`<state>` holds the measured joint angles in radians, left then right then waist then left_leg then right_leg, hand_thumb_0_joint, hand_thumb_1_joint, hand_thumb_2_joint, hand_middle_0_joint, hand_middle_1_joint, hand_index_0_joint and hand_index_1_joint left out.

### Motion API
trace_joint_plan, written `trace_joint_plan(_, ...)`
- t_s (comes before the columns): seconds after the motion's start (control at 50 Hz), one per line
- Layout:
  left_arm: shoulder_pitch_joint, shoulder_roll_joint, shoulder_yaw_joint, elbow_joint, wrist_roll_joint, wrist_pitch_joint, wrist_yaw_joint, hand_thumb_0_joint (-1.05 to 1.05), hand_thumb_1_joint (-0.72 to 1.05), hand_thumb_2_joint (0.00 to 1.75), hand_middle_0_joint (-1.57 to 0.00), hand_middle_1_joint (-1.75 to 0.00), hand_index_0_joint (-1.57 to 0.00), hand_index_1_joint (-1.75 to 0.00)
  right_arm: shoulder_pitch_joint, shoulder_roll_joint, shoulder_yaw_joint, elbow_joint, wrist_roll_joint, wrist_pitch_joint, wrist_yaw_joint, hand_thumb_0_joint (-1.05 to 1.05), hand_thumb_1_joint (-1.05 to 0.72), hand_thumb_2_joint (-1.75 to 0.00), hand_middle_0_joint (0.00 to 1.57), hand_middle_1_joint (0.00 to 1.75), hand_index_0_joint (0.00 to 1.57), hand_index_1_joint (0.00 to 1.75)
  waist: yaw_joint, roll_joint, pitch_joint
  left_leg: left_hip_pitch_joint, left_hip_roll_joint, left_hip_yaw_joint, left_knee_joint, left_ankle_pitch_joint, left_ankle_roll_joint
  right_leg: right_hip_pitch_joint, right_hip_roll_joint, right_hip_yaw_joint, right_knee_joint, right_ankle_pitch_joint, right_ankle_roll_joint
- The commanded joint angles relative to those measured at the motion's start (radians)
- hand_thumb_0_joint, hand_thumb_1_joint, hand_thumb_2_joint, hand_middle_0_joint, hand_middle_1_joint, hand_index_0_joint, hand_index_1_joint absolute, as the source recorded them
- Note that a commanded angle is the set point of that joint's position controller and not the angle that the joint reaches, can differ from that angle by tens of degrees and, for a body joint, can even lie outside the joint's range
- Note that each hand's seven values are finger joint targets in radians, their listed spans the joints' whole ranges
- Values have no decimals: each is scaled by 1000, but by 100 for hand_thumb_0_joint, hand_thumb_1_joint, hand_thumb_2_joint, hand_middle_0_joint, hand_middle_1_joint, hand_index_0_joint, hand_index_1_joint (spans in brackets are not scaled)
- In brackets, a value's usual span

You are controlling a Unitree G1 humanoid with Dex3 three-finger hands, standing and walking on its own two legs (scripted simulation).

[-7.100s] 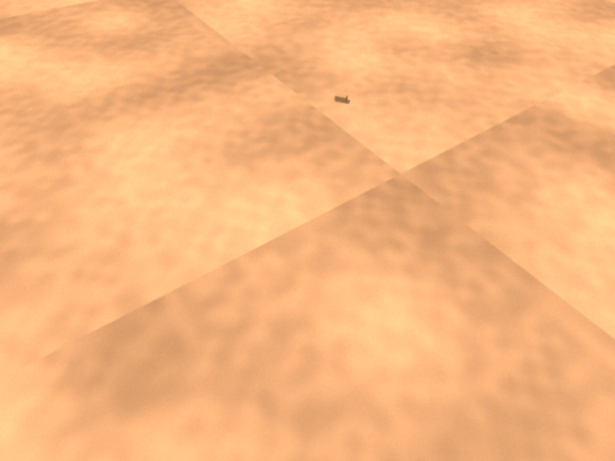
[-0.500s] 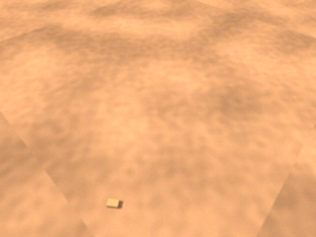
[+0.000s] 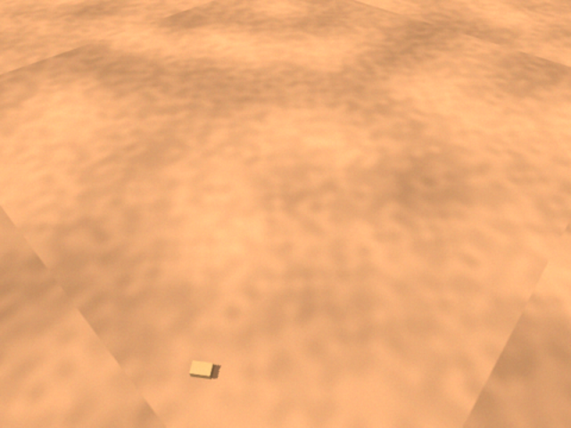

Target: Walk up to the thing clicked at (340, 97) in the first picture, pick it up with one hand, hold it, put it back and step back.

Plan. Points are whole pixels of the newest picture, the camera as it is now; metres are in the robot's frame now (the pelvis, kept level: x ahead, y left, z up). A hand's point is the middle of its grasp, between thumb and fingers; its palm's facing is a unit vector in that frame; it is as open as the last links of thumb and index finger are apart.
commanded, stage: stand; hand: left
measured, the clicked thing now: (202, 369) +0.43 +0.29 -0.77
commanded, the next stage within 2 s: none
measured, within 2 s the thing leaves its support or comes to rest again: neither
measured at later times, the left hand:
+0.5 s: hand out of the picture +0.09 +0.25 -0.15, palm faces -0.04 -0.94 -0.35, open 7.3 cm
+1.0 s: hand out of the picture +0.09 +0.25 -0.15, palm faces -0.04 -0.93 -0.35, open 7.3 cm
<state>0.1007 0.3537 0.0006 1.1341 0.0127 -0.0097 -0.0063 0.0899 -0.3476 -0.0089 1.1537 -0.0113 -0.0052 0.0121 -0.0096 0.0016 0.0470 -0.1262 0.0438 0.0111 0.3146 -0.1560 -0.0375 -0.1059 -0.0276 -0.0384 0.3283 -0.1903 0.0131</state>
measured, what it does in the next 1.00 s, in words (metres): stands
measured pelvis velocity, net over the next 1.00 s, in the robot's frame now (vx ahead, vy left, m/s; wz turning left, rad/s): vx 0.01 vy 0.00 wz -0.01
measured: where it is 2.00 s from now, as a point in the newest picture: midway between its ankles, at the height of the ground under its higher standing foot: outside the picture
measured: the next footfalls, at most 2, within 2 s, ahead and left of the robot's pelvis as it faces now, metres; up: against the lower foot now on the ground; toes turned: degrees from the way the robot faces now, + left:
none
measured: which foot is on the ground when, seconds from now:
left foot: down 0.00-1.00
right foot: down 0.00-1.00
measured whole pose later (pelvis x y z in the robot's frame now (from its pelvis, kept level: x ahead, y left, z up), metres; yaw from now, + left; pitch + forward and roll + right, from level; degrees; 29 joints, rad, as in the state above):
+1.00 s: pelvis +0.01 +0.00 +0.00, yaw +0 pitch -2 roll +0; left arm 0.11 0.36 0.00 1.12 0.01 -0.01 0.00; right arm 0.10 -0.35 0.00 1.14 -0.01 0.00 0.01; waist 0.00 0.00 0.05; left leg -0.10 0.05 0.02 0.31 -0.17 -0.04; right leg -0.09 -0.02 -0.03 0.32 -0.20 0.01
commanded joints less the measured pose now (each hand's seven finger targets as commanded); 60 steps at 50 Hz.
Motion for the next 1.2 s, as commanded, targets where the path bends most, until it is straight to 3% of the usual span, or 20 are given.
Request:
trace_joint_plan(0.0,-45,221,41,-62,-5,-22,13,0,90,90,-20,-30,-20,-30,-41,-215,-32,-61,2,-17,-14,0,-90,-90,20,30,20,30,1,-12,-73,21,94,-76,-31,103,36,-7,-116,90,-75,97,-20)
trace_joint_plan(0.26,-37,219,40,-67,-5,-22,15,0,90,90,-20,-30,-20,-30,-40,-217,-33,-65,2,-19,-17,0,-90,-90,20,30,20,30,6,0,-98,45,105,-71,-24,195,36,26,-117,80,-53,201,-23)
trace_joint_plan(0.38,-35,219,40,-65,-5,-19,13,0,90,90,-20,-30,-20,-30,-37,-218,-31,-67,2,-18,-17,0,-90,-90,20,30,20,30,6,-1,-72,32,99,-71,-37,142,33,6,-113,82,-66,135,-23)
trace_joint_plan(0.76,-30,221,43,-70,-4,-18,14,0,90,90,-20,-30,-20,-30,-32,-221,-31,-74,1,-20,-20,0,-90,-90,20,30,20,30,7,3,-88,54,104,-62,-28,180,38,20,-117,86,-53,187,-32)
trace_joint_plan(1.18,-11,220,41,-66,-5,-18,14,0,90,90,-20,-30,-20,-30,-27,-219,-28,-76,2,-18,-17,0,-90,-90,20,30,20,30,11,3,-72,56,104,-64,-38,144,41,6,-113,89,-62,154,-31)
